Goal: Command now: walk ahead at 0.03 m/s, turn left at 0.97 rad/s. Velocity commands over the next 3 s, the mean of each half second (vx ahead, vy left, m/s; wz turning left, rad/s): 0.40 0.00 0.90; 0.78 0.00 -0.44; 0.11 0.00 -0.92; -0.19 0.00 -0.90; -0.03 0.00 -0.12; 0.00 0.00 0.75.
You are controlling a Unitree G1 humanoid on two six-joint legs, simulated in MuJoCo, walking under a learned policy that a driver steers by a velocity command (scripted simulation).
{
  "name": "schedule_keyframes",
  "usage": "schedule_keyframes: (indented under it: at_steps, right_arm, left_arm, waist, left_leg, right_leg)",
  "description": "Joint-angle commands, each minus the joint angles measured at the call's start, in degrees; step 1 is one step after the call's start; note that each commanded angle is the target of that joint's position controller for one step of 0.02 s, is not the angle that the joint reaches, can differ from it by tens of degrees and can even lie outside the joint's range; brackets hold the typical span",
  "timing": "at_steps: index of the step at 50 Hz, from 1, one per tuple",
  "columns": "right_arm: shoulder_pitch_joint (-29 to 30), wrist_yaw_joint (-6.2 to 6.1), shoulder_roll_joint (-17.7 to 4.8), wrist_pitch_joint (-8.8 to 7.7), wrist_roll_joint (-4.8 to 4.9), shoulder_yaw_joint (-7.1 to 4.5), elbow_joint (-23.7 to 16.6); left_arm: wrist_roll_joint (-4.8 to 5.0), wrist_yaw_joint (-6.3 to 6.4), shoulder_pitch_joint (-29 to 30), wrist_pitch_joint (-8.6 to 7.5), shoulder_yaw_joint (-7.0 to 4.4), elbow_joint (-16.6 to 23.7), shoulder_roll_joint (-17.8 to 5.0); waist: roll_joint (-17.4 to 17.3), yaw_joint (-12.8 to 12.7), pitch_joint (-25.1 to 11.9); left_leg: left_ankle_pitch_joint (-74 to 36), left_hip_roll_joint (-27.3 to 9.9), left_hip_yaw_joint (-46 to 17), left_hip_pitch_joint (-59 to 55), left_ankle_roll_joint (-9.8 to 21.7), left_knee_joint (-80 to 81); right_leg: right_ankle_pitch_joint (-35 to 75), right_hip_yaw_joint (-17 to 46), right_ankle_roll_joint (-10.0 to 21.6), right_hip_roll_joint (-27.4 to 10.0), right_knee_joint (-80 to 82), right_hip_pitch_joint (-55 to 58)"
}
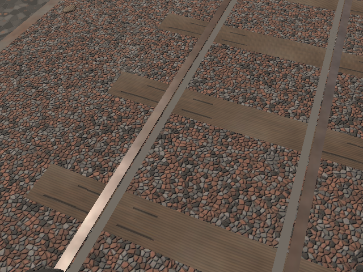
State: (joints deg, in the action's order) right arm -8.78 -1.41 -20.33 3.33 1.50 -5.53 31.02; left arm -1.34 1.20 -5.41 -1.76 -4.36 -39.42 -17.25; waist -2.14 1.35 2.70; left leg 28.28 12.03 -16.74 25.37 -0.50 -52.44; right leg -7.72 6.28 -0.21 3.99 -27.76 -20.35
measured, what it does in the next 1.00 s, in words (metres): walks ahead: left foot, then right foot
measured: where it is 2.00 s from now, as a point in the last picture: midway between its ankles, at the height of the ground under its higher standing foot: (91, 265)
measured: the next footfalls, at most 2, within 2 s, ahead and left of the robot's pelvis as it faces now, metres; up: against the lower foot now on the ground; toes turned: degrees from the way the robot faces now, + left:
left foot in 0.44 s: +0.02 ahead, +0.15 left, +0.00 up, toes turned +32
right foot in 0.86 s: +0.45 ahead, +0.23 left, +0.00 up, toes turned +14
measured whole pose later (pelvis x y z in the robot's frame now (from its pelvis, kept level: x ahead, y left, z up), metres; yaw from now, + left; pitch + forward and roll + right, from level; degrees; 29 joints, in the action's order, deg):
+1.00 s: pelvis +0.37 +0.22 -0.01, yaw +9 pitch -1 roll -1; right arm -8.5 -0.3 -13.2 -7.3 0.1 0.5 36.6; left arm 0.8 -1.7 -21.3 -2.4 -3.8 -44.6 -18.0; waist 0.8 -2.5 4.5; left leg 22.9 2.0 -8.6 25.0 -1.2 -83.5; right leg -11.6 -1.5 11.6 13.2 -31.1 -18.4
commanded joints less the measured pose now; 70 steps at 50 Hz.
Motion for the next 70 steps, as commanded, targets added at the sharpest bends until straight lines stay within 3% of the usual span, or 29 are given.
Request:
schedule_keyframes:
  at_steps: [1, 6, 9, 17, 18, 21, 22, 23, 24, 26, 32, 36, 39, 41, 43, 44, 45, 46, 48, 51, 53, 55, 60, 62, 63, 64, 65, 67, 70]
  right_arm:
    - [-5.74, 0.44, -9.97, -0.20, 0.13, -2.90, -1.51]
    - [-1.58, 0.43, -4.11, -0.04, 0.53, -0.53, -3.76]
    - [-0.60, 1.09, -4.31, -0.77, 0.30, -0.27, -4.48]
    - [-2.58, 2.68, -2.12, -1.97, 0.06, 0.30, -1.13]
    - [-0.77, 5.66, -2.64, -0.39, -4.68, 0.69, -2.11]
    - [-8.13, 6.72, -0.72, -0.54, -3.73, 0.91, 2.02]
    - [-20.71, 5.61, -2.48, -1.71, -3.65, 0.11, 7.75]
    - [-24.57, 4.72, -3.14, -3.11, -3.00, 1.83, 7.11]
    - [-21.05, 3.06, -11.26, -3.71, -2.18, -0.05, 3.08]
    - [-19.25, 1.43, -8.21, -4.76, -3.75, 0.55, 4.26]
    - [-14.07, 2.04, -3.60, -8.47, -3.69, 2.35, 7.39]
    - [-16.33, 1.43, -0.44, -9.56, -3.24, 3.41, 11.07]
    - [-16.40, -0.10, -3.75, -9.91, -3.19, 2.98, 13.17]
    - [-12.79, -1.58, -7.30, -8.17, -4.20, 1.65, 12.83]
    - [-5.12, -1.38, -8.37, -6.92, -3.24, 0.90, 10.89]
    - [-1.40, 0.50, 1.14, -8.08, -4.25, 3.21, 9.22]
    - [-11.78, 0.86, 2.98, -8.87, -2.23, 4.16, 4.63]
    - [-7.91, 1.00, -1.20, -12.35, -0.48, 4.36, 1.42]
    - [-2.98, 1.04, -2.47, -12.95, -0.08, 3.57, 0.43]
    - [-3.25, 0.79, -4.38, -10.74, -2.99, 2.66, 0.11]
    - [2.33, 0.16, -0.48, -10.13, -4.33, 3.61, -2.44]
    - [5.87, -0.33, 2.42, -9.00, -3.12, 4.38, -3.78]
    - [8.83, 0.12, -1.30, -8.77, -0.90, 2.12, -4.53]
    - [-3.07, -0.20, -2.26, -9.40, -2.27, 1.15, -0.48]
    - [-4.64, -0.74, -2.72, -8.79, -2.88, 1.52, -1.19]
    - [-3.92, -0.35, -2.94, -7.94, -4.76, 1.91, -3.16]
    - [0.42, -0.50, -5.72, -7.29, -3.38, 0.37, -2.13]
    - [5.72, -1.89, 1.62, -5.85, -3.50, 2.27, -4.55]
    - [6.70, -1.79, -0.74, -4.44, -3.86, 1.76, -1.66]
  left_arm:
    - [0.29, 1.31, 4.47, 0.30, -1.16, 6.67, -4.54]
    - [-0.27, 2.70, 0.31, 1.95, -1.27, 5.40, -6.60]
    - [1.14, 2.02, -4.60, 1.25, -2.60, 4.17, -9.75]
    - [2.54, -0.40, -1.83, -1.71, -3.99, 3.36, -12.16]
    - [-1.99, -1.66, -4.95, -0.71, -3.34, 2.46, -11.00]
    - [-1.04, -2.07, -4.21, 1.28, -2.84, 2.13, -9.88]
    - [-2.11, -2.30, -3.18, 1.50, -1.14, 2.37, -4.97]
    - [-3.17, -2.73, 0.14, 1.52, 2.61, 4.80, 5.48]
    - [-2.74, -2.70, 5.29, 0.92, 1.58, 10.24, 0.45]
    - [-1.45, -3.38, 6.80, -0.83, 0.43, 8.76, -5.54]
    - [1.51, -5.71, -2.47, 1.21, -0.02, 0.48, -5.32]
    - [0.53, -6.33, 3.15, 0.82, 2.05, 1.61, -1.83]
    - [1.03, -6.08, 1.51, 1.17, 2.83, 2.10, -1.64]
    - [1.00, -5.09, -12.33, 1.50, 1.58, -1.49, -5.50]
    - [0.28, -3.47, -34.66, 0.92, -1.20, -7.93, -10.11]
    - [2.00, -2.13, -29.37, 1.40, -2.19, -8.44, -12.09]
    - [0.20, -2.26, -24.43, 1.23, -3.56, -5.74, -18.64]
    - [1.92, -2.47, -20.86, -0.80, -1.91, 0.19, -11.07]
    - [2.76, -2.95, -11.13, -3.00, -0.71, 1.73, -5.93]
    - [2.74, -1.80, -7.03, -3.00, -0.89, 4.05, -7.12]
    - [3.30, -0.31, -8.05, -1.75, -1.54, 3.02, -8.68]
    - [4.05, 1.37, -11.01, 1.00, -2.42, 1.68, -9.83]
    - [3.71, 2.84, -9.42, 4.02, -2.62, 3.35, -6.80]
    - [2.93, 2.01, -5.02, 3.82, -1.42, 6.17, -3.38]
    - [0.84, 1.60, -8.35, 3.87, 0.34, 6.93, 1.79]
    - [1.12, 0.33, -20.13, 3.13, -0.10, 6.51, -0.95]
    - [2.97, -0.99, -23.80, 3.32, -1.30, 6.08, -7.50]
    - [3.55, 0.06, -9.97, 5.39, -3.11, 5.22, -12.89]
    - [2.82, 1.24, -8.10, 6.47, -1.36, 7.42, -6.78]
  waist:
    - [8.81, 1.24, -6.68]
    - [9.61, -2.57, -5.06]
    - [12.25, -4.91, -9.12]
    - [10.46, -1.86, -3.63]
    - [10.01, -2.47, -5.70]
    - [4.68, 2.28, -2.35]
    - [-9.93, 7.97, -2.57]
    - [-22.02, 8.51, 0.47]
    - [-20.49, 8.68, -0.47]
    - [-4.80, 6.76, 1.47]
    - [-0.07, -0.25, 5.89]
    - [0.15, 0.34, 6.19]
    - [-3.53, -2.16, 1.29]
    - [-6.23, -9.60, -5.95]
    - [-1.51, -20.76, -12.12]
    - [14.76, -13.84, -5.72]
    - [16.86, -5.07, -17.75]
    - [7.58, -6.94, -19.91]
    - [-7.54, 0.85, -2.80]
    - [-6.23, 3.54, 2.10]
    - [-3.26, 1.64, 1.21]
    - [1.36, -1.29, -5.20]
    - [9.55, -2.44, -8.54]
    - [6.29, 2.88, -16.58]
    - [-3.36, 0.88, -21.45]
    - [-12.88, -4.80, -25.34]
    - [-15.15, -7.16, -25.75]
    - [0.08, -2.32, -15.11]
    - [-1.06, -3.55, -8.10]
  left_leg:
    - [-1.25, -8.54, 5.67, 11.25, -4.11, -19.39]
    - [-7.78, -14.07, 14.42, 14.71, -5.85, -17.15]
    - [-7.59, -17.38, 15.96, 16.33, -5.21, -12.65]
    - [-6.09, -18.77, 21.43, 1.98, 1.14, 4.87]
    - [-2.94, -15.38, 25.18, -3.03, 2.79, 10.09]
    - [-6.98, -10.82, 28.64, -20.43, 5.63, 21.30]
    - [-2.00, -10.51, 22.37, -32.62, 7.08, 25.07]
    - [6.90, -24.01, 1.52, -33.03, 6.93, 26.86]
    - [9.39, -33.31, -20.58, -30.69, 12.46, 42.09]
    - [10.97, -33.39, -13.79, -30.63, 13.07, 42.32]
    - [-21.34, -22.80, 18.16, -22.79, 3.06, 47.59]
    - [-44.01, -20.54, 28.36, -25.83, 1.54, 48.37]
    - [-84.89, -22.10, 31.26, -30.73, 0.10, 41.66]
    - [-101.94, -23.76, 31.19, -35.54, -0.55, 23.77]
    - [-80.12, -19.45, 30.26, -21.99, -0.16, -15.76]
    - [-4.57, -6.05, 26.01, 2.35, -0.44, -37.66]
    - [2.35, -3.56, 13.37, 18.25, -2.49, -51.71]
    - [2.30, -5.17, 3.12, 18.60, -1.47, -49.44]
    - [-4.22, -10.89, 5.49, 17.46, 0.39, -34.35]
    - [-7.45, -13.54, 8.41, 6.92, -2.84, -18.12]
    - [-12.91, -10.55, 13.16, 3.45, -4.73, -3.25]
    - [-21.58, -5.89, 14.80, -2.71, -5.63, 9.56]
    - [-32.78, -4.39, 9.88, -8.95, -5.29, 26.73]
    - [-44.97, -13.28, 5.46, -24.94, -0.80, 34.01]
    - [-64.44, -25.96, -7.00, -38.50, 4.48, 26.16]
    - [-77.96, -37.26, -21.37, -42.03, 13.80, 24.07]
    - [-61.19, -43.94, -28.76, -39.59, 21.20, 25.53]
    - [-40.17, -30.42, -10.35, -23.68, 14.91, 29.31]
    - [-54.61, -23.01, 4.16, -11.47, 12.61, 31.10]
  right_leg:
    - [3.47, 15.31, 11.70, -19.01, 8.71, 12.26]
    - [9.02, 2.87, 12.45, -16.75, 11.05, 14.10]
    - [-14.43, 5.09, 12.05, -20.67, 16.01, 19.62]
    - [-25.49, -5.91, 7.49, -22.51, 20.80, 11.64]
    - [-28.11, -11.53, 4.83, -22.48, 18.93, 11.13]
    - [-31.07, -18.86, 2.14, -19.33, 4.82, -1.44]
    - [-26.37, -23.33, 1.67, -13.27, -18.24, -12.41]
    - [-33.75, -17.69, 1.28, -9.55, -41.85, -31.52]
    - [-24.63, -10.17, 1.01, -6.19, -46.17, -42.28]
    - [-9.52, -5.08, 1.36, -11.04, -45.95, -43.88]
    - [5.50, -2.30, 1.63, -4.72, -37.15, -30.37]
    - [9.13, -12.68, 4.93, -4.49, -24.47, -25.48]
    - [7.77, -19.22, 8.79, 0.08, -16.40, -12.01]
    - [2.06, -19.11, 10.76, 3.63, -15.23, -1.23]
    - [5.54, -9.48, 15.50, 1.69, -3.86, 22.33]
    - [20.22, 1.66, 15.83, -4.53, -8.18, 30.34]
    - [25.01, 31.87, 29.81, -16.81, -0.64, 42.54]
    - [1.91, 42.83, 29.87, -19.29, 9.99, 40.65]
    - [-0.56, 33.80, 24.20, -15.41, 15.59, 18.93]
    - [23.34, 18.80, 20.25, -7.28, 15.33, 0.64]
    - [37.58, 10.99, 16.25, -0.75, 10.58, -3.80]
    - [37.29, 8.89, 10.01, 3.07, 5.95, -2.62]
    - [15.16, 17.86, 3.70, 2.72, -2.66, 3.79]
    - [3.05, 13.80, 0.90, 5.55, -22.04, 4.36]
    - [-31.98, 7.87, -0.14, 9.89, -35.01, -6.97]
    - [-40.78, 9.98, -2.38, 9.55, -47.64, -12.64]
    - [-33.24, 6.39, -4.89, 3.30, -59.52, -17.93]
    - [-21.08, 1.97, -6.83, -1.94, -58.88, -16.87]
    - [-18.11, -1.89, -6.78, -2.64, -48.49, -10.99]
